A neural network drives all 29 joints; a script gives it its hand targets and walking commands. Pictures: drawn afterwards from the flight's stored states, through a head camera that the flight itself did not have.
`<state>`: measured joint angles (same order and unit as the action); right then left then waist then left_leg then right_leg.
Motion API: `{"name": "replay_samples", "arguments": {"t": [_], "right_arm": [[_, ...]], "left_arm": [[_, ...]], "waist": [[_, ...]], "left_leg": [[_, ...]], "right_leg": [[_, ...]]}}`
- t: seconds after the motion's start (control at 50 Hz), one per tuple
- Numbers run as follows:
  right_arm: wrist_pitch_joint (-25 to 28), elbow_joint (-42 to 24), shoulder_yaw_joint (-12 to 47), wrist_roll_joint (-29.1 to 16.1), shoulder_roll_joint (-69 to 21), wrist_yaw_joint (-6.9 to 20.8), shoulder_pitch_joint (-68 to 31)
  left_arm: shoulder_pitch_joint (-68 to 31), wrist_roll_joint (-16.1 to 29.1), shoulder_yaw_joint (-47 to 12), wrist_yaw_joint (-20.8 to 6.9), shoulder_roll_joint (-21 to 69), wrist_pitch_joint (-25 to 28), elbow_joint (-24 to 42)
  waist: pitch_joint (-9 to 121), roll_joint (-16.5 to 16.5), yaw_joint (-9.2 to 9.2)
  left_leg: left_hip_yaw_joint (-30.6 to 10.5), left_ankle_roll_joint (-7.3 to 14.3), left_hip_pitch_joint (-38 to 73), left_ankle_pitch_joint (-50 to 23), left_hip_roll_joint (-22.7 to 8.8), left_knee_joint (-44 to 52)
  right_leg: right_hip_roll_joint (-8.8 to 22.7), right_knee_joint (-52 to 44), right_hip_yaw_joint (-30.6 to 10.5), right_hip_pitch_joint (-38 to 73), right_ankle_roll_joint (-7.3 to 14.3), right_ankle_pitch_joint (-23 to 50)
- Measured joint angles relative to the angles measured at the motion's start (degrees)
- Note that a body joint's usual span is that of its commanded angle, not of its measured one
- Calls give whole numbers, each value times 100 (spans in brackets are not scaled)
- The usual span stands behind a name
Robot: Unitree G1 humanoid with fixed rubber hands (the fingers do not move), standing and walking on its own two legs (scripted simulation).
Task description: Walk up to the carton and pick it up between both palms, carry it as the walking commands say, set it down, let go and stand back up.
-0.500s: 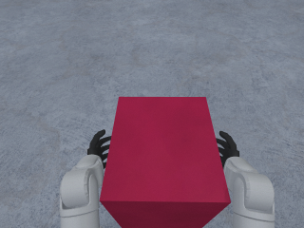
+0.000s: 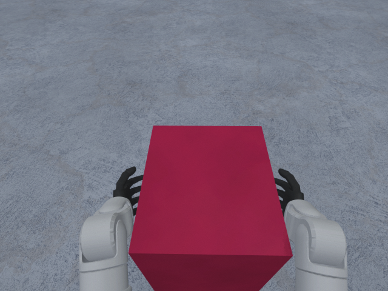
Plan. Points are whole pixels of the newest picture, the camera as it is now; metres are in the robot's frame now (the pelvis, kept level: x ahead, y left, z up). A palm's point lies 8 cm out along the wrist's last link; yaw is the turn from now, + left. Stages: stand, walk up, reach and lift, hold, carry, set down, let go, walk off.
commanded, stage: carry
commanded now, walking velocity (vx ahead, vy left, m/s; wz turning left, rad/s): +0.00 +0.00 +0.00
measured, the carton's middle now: (206, 213) +0.28 +0.00 +0.00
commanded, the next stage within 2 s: none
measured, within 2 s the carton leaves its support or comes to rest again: neither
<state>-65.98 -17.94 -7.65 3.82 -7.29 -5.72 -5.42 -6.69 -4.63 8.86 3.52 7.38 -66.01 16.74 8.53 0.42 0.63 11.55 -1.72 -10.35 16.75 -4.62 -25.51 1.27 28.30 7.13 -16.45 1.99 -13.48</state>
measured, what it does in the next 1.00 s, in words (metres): shifts its weight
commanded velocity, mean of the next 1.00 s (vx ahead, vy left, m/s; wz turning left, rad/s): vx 0.00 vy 0.00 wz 0.00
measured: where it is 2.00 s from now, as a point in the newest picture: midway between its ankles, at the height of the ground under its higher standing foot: outside the picture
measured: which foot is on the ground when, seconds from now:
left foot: down 0.00-1.00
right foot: down 0.00-1.00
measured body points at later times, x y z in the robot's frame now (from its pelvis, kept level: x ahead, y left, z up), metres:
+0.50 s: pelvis -0.06 +0.01 -0.01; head -0.08 +0.01 +0.44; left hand +0.21 +0.17 +0.05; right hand +0.20 -0.15 +0.05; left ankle -0.11 +0.11 -0.75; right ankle -0.06 -0.10 -0.75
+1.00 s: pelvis -0.10 +0.01 -0.01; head -0.12 +0.00 +0.44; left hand +0.17 +0.17 +0.04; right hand +0.17 -0.15 +0.04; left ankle -0.11 +0.11 -0.75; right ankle -0.06 -0.11 -0.75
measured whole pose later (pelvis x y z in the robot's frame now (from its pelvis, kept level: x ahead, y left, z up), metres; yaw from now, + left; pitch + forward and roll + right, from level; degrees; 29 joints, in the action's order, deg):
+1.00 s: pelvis -0.10 +0.01 -0.01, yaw +1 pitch +3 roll +0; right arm -61.4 -10.1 -7.9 6.1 -7.4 -3.7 -6.6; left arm -7.6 -7.1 10.5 0.9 7.4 -60.7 8.6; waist 6.7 -0.1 0.3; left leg 11.7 1.1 -15.9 15.4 -3.4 -28.9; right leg 3.5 28.7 7.3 -20.4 0.7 -10.9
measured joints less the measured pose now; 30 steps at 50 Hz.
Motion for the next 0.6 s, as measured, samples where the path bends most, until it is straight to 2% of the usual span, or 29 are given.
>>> {"name": "replay_samples", "arguments": {"t": [0.16,0.32,0.6], "right_arm": [[177,113,68,40,0,35,20],[322,334,17,94,-1,70,2],[319,639,-51,176,-7,97,-118]], "left_arm": [[32,-1,57,-27,-2,122,-33],[-44,-64,79,-80,3,280,-328],[-119,-175,138,-158,9,350,-665]], "waist": [[-76,30,-19],[-82,-3,6],[-92,-44,-5]], "left_leg": [[87,52,-266,120,6,-352],[70,195,-263,301,78,-205],[46,224,-341,26,111,-198]], "right_leg": [[75,106,-34,-151,-104,-132],[121,75,-53,-202,-194,-264],[168,5,-17,-236,-140,45]]}}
